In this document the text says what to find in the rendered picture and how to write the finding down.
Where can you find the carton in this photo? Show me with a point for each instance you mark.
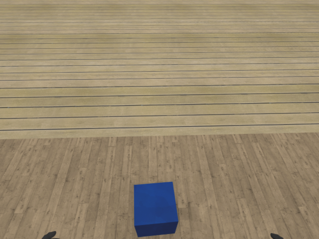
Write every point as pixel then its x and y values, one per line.
pixel 155 210

